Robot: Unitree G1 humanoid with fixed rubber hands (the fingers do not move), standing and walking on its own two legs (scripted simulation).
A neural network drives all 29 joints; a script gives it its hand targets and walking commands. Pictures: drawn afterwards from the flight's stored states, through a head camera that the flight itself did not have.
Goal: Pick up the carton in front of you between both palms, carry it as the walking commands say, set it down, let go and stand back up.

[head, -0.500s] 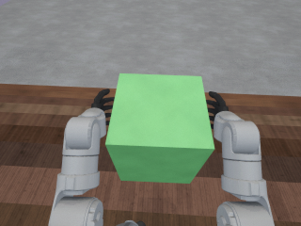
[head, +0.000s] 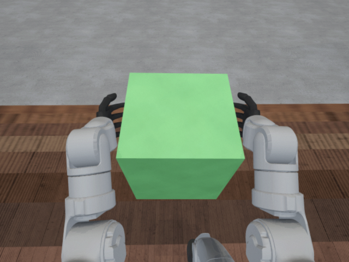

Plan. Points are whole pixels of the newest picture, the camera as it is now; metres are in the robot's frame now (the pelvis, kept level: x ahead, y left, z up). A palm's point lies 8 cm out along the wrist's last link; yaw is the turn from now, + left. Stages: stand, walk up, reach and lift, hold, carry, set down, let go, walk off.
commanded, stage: carry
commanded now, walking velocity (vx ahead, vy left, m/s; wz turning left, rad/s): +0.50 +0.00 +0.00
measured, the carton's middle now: (177, 142) +0.37 -0.02 +0.06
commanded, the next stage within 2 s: none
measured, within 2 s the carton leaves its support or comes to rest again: neither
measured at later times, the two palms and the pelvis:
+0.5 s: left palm (144, 97) +0.69 +0.07 -0.09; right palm (220, 95) +0.69 -0.23 -0.10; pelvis +0.34 -0.08 -0.16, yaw -4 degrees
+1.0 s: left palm (162, 72) +1.08 -0.01 -0.26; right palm (214, 67) +1.09 -0.31 -0.25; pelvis +0.73 -0.16 -0.38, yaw -3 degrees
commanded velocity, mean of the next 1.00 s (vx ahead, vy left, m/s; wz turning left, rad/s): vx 0.50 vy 0.00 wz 0.00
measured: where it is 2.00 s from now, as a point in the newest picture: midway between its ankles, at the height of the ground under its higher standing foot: (179, 131)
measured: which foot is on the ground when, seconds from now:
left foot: down 0.00-0.10, up 0.12-0.56, down 0.58-0.94, up 0.96-1.00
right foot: up 0.00-0.08, down 0.10-0.56, up 0.58-0.92, down 0.94-1.00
